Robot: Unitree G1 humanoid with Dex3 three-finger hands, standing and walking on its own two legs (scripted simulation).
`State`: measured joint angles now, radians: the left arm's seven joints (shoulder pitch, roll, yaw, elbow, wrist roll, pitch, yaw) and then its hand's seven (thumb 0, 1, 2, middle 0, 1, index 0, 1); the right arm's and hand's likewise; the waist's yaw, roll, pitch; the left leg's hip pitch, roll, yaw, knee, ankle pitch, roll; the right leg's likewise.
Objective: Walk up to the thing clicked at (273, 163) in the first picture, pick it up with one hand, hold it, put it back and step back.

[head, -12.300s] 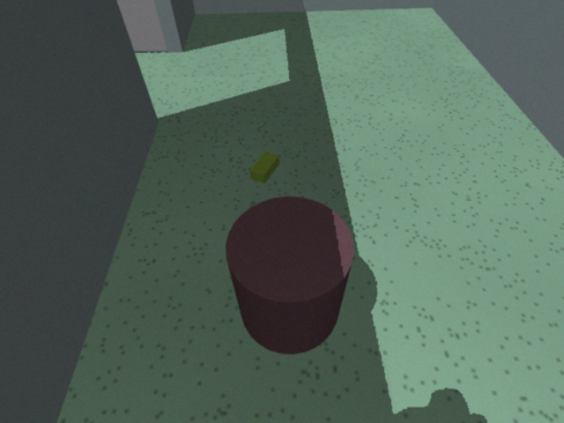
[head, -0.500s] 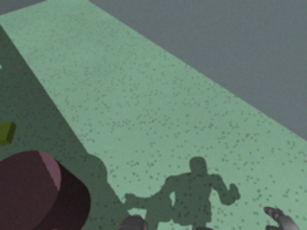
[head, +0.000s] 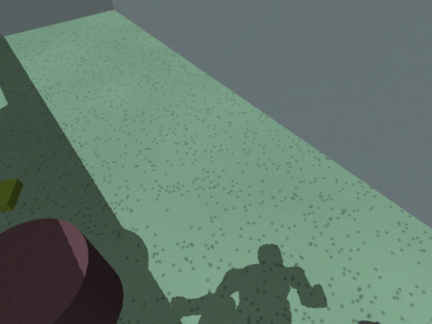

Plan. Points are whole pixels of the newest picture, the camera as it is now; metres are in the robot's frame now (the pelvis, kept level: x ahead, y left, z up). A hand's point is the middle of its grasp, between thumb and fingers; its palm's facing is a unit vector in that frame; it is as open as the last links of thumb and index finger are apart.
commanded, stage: walk up
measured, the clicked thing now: (7, 194) +0.87 +1.17 -0.74
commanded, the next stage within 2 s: stand in 0.22 s
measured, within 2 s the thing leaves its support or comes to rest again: neither
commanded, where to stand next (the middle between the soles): +0.05 -0.02 m, yaw -3 degrees
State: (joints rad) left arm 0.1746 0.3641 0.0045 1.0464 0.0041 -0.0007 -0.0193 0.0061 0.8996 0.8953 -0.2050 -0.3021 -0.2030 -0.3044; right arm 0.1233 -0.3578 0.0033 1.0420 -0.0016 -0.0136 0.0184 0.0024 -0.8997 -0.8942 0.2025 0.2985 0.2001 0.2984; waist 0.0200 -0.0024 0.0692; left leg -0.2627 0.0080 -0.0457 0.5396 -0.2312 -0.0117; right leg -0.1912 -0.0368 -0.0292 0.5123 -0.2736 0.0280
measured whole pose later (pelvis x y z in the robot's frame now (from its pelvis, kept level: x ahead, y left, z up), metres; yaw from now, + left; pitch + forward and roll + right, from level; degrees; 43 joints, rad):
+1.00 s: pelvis +0.01 -0.01 +0.01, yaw -1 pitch -2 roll +0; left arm 0.10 0.36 0.00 1.14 0.01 -0.01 -0.01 0.00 0.90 0.90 -0.20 -0.30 -0.20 -0.30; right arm 0.08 -0.35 0.00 1.15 -0.01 -0.01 0.02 0.00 -0.90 -0.89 0.20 0.30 0.20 0.30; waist 0.00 0.00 0.05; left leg -0.15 0.03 -0.04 0.33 -0.14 -0.03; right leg -0.10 -0.02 -0.02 0.32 -0.19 0.02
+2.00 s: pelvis +0.03 -0.01 +0.01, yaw -1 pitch -2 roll +0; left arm 0.12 0.36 0.01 1.13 0.01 0.00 -0.01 0.00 0.90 0.90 -0.20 -0.30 -0.20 -0.30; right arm 0.09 -0.36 0.01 1.13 -0.01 0.00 0.01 0.00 -0.90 -0.89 0.20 0.30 0.20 0.30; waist 0.01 0.00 0.05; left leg -0.14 0.02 -0.03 0.33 -0.16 -0.02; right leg -0.07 -0.03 -0.02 0.31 -0.20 0.02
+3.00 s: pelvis +0.02 +0.00 +0.01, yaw -5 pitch -1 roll +0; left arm 0.17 0.37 0.03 1.04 0.01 0.01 0.00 0.00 0.90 0.90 -0.21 -0.30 -0.20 -0.30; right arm 0.09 -0.38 -0.04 1.05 -0.01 0.01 0.02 0.00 -0.90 -0.89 0.20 0.30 0.20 0.30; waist 0.01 0.00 0.07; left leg -0.20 0.04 0.04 0.46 -0.24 -0.01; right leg -0.18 -0.01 0.06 0.46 -0.26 0.02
